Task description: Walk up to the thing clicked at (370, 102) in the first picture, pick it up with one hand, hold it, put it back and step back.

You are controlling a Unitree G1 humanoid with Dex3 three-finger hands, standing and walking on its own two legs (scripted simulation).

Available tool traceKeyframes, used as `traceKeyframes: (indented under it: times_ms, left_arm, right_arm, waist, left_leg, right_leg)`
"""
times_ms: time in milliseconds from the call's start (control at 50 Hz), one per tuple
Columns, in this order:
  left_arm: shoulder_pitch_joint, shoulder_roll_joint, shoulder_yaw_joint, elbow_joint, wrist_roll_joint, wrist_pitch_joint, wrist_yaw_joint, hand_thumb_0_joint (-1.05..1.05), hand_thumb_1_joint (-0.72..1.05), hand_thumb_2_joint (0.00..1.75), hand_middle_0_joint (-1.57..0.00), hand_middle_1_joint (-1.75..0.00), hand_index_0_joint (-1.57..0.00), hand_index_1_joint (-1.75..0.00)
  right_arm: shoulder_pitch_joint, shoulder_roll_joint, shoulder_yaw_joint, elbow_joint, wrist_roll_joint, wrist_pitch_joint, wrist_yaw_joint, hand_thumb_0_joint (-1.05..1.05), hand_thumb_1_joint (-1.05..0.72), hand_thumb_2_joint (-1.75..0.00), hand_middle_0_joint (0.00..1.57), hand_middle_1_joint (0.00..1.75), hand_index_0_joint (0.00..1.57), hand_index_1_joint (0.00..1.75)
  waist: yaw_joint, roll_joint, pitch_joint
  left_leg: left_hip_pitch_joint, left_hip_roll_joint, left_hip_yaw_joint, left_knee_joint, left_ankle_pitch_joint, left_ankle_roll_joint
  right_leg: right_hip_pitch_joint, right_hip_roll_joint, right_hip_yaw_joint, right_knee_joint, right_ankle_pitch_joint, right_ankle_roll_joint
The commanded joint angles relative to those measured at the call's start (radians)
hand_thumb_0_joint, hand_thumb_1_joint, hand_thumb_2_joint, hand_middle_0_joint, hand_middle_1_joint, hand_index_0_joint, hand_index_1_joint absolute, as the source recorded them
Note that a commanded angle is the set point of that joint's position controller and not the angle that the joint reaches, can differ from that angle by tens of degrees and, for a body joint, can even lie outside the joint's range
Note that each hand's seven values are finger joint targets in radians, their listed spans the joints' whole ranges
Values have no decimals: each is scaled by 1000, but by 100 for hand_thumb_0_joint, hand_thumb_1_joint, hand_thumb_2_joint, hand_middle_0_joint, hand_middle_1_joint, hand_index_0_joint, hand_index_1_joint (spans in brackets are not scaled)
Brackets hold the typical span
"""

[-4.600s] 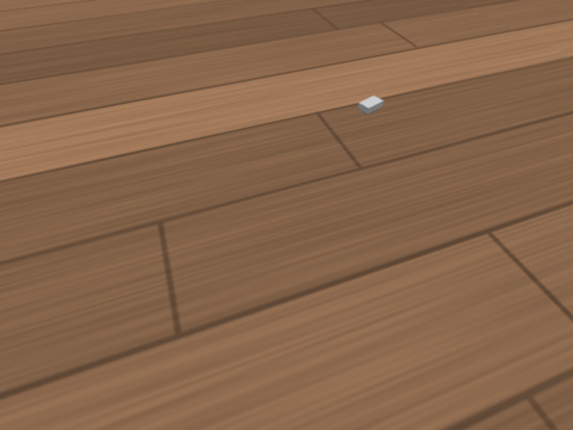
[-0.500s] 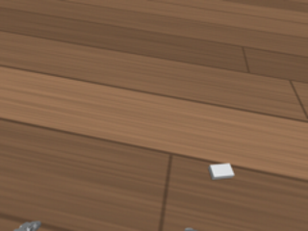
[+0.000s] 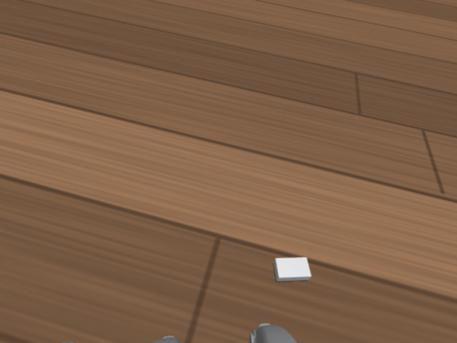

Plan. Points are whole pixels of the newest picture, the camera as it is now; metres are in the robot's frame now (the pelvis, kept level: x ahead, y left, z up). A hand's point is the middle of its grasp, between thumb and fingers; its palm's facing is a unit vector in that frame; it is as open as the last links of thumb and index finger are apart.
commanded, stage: walk up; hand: left
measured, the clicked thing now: (291, 269) +0.54 -0.32 -0.73
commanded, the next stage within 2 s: none
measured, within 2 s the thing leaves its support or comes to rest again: neither
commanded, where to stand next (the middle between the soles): +0.17 -0.60 m, yaw +6 degrees
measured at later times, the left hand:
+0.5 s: hand out of the picture +0.11 +0.04 -0.15, palm faces +0.01 -0.94 -0.35, open 7.4 cm
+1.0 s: hand (330, 339) +0.18 -0.20 -0.16, palm faces -0.01 -0.92 -0.39, open 7.4 cm
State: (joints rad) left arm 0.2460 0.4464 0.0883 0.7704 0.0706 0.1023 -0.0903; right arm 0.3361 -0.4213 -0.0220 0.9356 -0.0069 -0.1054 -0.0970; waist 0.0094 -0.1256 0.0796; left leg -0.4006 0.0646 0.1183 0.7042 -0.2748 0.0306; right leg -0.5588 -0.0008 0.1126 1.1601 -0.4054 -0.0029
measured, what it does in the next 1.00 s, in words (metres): steps to the right: right foot, then left foot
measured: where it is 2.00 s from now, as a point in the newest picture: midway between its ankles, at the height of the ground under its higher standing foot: outside the picture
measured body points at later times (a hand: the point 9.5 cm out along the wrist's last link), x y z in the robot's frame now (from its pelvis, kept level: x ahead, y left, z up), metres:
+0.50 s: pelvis +0.07 -0.24 -0.01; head +0.09 -0.21 +0.44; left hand +0.11 +0.09 -0.13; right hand +0.12 -0.58 -0.10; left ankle +0.14 -0.17 -0.72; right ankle +0.07 -0.32 -0.71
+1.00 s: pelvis +0.08 -0.49 -0.03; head +0.11 -0.47 +0.42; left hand +0.18 -0.15 -0.13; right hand +0.13 -0.88 -0.10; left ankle +0.13 -0.32 -0.67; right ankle +0.13 -0.63 -0.71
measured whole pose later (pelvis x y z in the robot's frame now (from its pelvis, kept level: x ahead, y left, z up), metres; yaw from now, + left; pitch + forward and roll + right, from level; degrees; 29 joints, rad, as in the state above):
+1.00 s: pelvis +0.08 -0.49 -0.03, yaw +1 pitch -2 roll -1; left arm 0.21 0.44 0.10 0.76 0.06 0.08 -0.07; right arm 0.29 -0.55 -0.09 0.99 0.00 -0.04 -0.13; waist 0.03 -0.01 0.09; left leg -0.62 0.08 -0.08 1.20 -0.53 0.04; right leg -0.48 -0.04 -0.01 0.94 -0.44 0.02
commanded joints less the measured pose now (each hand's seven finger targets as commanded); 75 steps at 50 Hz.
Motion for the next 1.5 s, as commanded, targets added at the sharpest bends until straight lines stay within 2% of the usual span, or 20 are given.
traceKeyframes:
  times_ms: [0, 120, 200, 220, 240, 420, 500, 600, 760, 840, 860, 880, 900, 1040, 1080, 1140, 1360, 1380, 1420, 1480]
  left_arm:
    - [-13, 218, 82, -88, -7, -16, -8, 0, 90, 90, -20, -30, -20, -30]
    - [-51, 208, 93, -95, -16, -11, -26, 0, 90, 90, -20, -30, -20, -30]
    - [284, 291, 138, 25, 11, -33, 0, 0, 90, 90, -20, -30, -20, -30]
    - [181, 397, 144, -38, 7, -45, 15, 0, 90, 90, -20, -30, -20, -30]
    - [40, 417, 141, -76, -16, -51, 25, 0, 90, 90, -20, -30, -20, -30]
    - [-133, 207, 56, -136, -7, -46, 35, 0, 90, 90, -20, -30, -20, -30]
    - [5, 205, 41, -139, -1, -26, 47, 0, 90, 90, -20, -30, -20, -30]
    - [-17, 236, 80, -102, -16, -25, 32, 0, 90, 90, -20, -30, -20, -30]
    - [-83, 225, 90, -130, -17, -13, -6, 0, 90, 90, -20, -30, -20, -30]
    - [186, 242, 124, -17, -1, -22, 6, 0, 90, 90, -20, -30, -20, -30]
    - [259, 311, 133, -15, 19, -33, 15, 0, 90, 90, -20, -30, -20, -30]
    - [75, 396, 130, -84, 1, -43, 28, 0, 90, 90, -20, -30, -20, -30]
    - [-44, 394, 128, -115, -18, -49, 37, 0, 90, 90, -20, -30, -20, -30]
    - [-156, 242, 70, -133, -2, -35, 39, 0, 90, 90, -20, -30, -20, -30]
    - [-167, 172, 36, -150, -10, -25, 41, 0, 90, 90, -20, -30, -20, -30]
    - [-17, 219, 44, -108, -19, -13, 64, 0, 90, 90, -20, -30, -20, -30]
    - [115, 154, 48, 98, -78, -86, 79, 0, 90, 90, -20, -30, -20, -30]
    - [135, 174, 51, 120, -65, -100, 96, 0, 90, 90, -20, -30, -20, -30]
    - [21, 334, 61, 66, -42, -125, 116, 0, 90, 90, -20, -30, -20, -30]
    - [-86, 312, 54, 74, -52, -151, 128, 0, 90, 90, -20, -30, -20, -30]
  right_arm:
    - [64, -395, -119, -46, -16, -23, -19, 0, -90, -90, 20, 30, 20, 30]
    - [9, -465, -143, -48, -35, -7, -13, 0, -90, -90, 20, 30, 20, 30]
    - [-58, -254, -66, -44, -40, 33, -15, 0, -90, -90, 20, 30, 20, 30]
    - [-79, -228, -66, -90, -14, 35, -29, 0, -90, -90, 20, 30, 20, 30]
    - [-98, -277, -85, -76, -4, 32, -44, 0, -90, -90, 20, 30, 20, 30]
    - [240, -256, -77, 87, 12, -1, -23, 0, -90, -90, 20, 30, 20, 30]
    - [209, -455, -145, -15, 0, -8, -56, 0, -90, -90, 20, 30, 20, 30]
    - [86, -363, -119, -52, 0, -10, -40, 0, -90, -90, 20, 30, 20, 30]
    - [57, -456, -157, -91, -36, -5, -27, 0, -90, -90, 20, 30, 20, 30]
    - [-33, -354, -115, -74, -48, 33, -22, 0, -90, -90, 20, 30, 20, 30]
    - [-40, -245, -76, -95, -33, 44, -21, 0, -90, -90, 20, 30, 20, 30]
    - [-101, -253, -95, -133, -13, 45, -45, 0, -90, -90, 20, 30, 20, 30]
    - [-105, -291, -103, -105, -5, 38, -51, 0, -90, -90, 20, 30, 20, 30]
    - [191, -280, -103, 62, 9, 21, -23, 0, -90, -90, 20, 30, 20, 30]
    - [294, -283, -107, 78, -2, 5, -26, 0, -90, -90, 20, 30, 20, 30]
    - [150, -461, -148, -36, -2, -2, -42, 0, -90, -90, 20, 30, 20, 30]
    - [-124, -279, -84, -97, -40, 69, 54, 0, -90, -90, 20, 30, 20, 30]
    - [-101, -209, -64, -91, -34, 86, 57, 0, -90, -90, 20, 30, 20, 30]
    - [-119, -149, -48, -128, -11, 96, 56, 0, -90, -90, 20, 30, 20, 30]
    - [-117, -238, -83, -58, 3, 90, 60, 0, -90, -90, 20, 30, 20, 30]
  waist:
    - [-8, 235, -27]
    - [-8, 357, -54]
    - [206, -182, -93]
    - [150, -265, -33]
    - [80, -156, -1]
    - [-59, -65, -51]
    - [-50, 124, -157]
    - [3, 181, -28]
    - [-23, 331, -71]
    - [153, 76, -135]
    - [208, -220, -68]
    - [128, -272, -9]
    - [62, -118, 23]
    - [-38, -131, -6]
    - [-89, 19, -48]
    - [-35, 139, -122]
    - [42, 308, -88]
    - [61, 157, -61]
    - [27, -57, -20]
    - [-11, 44, 31]
  left_leg:
    - [39, 263, -309, -309, -250, 193]
    - [-72, 261, -261, -267, -382, 166]
    - [-493, 12, 53, 458, -360, 39]
    - [-594, -89, -73, 574, -398, 11]
    - [-504, -10, -186, 577, -320, 16]
    - [93, -32, -42, 20, -9, 43]
    - [408, 473, -840, -354, -43, 209]
    - [68, 282, -405, -259, 40, 204]
    - [-36, 259, -319, -195, -233, 203]
    - [-352, 79, -60, 214, -309, 71]
    - [-553, -27, 5, 552, -392, 30]
    - [-561, -91, -152, 613, -387, 18]
    - [-483, -38, -216, 618, -304, 18]
    - [-5, -38, -36, 165, -161, 29]
    - [257, -10, -136, -102, 19, 27]
    - [303, 452, -846, -311, 71, 193]
    - [-154, 86, -177, -18, -258, 129]
    - [-194, 35, -116, 189, -195, 98]
    - [-294, -40, -220, 361, -303, 12]
    - [-279, 21, -242, 362, -227, -2]
  right_leg:
    - [-103, -88, -1, -25, 25, 23]
    - [14, -103, -94, -222, -64, 17]
    - [432, -78, 0, -654, -185, -33]
    - [312, -279, 472, -911, -261, -142]
    - [245, -330, 541, -967, -334, -189]
    - [124, -194, 70, -624, 324, -246]
    - [-230, -14, 56, -12, -139, -7]
    - [-115, -44, 90, 125, -13, -5]
    - [-24, -107, -62, -127, -116, 23]
    - [394, 12, -176, -454, -52, -14]
    - [339, -139, 124, -634, -283, -66]
    - [201, -283, 547, -926, -319, -161]
    - [155, -312, 561, -946, -357, -176]
    - [82, -200, 133, -660, 107, -245]
    - [-47, -136, 17, -403, 198, -171]
    - [-216, -10, 94, 42, -175, -18]
    - [355, 26, -166, -493, 19, 35]
    - [361, 35, -124, -606, 9, 38]
    - [174, -329, 553, -837, -139, -160]
    - [213, -306, 424, -736, -8, -191]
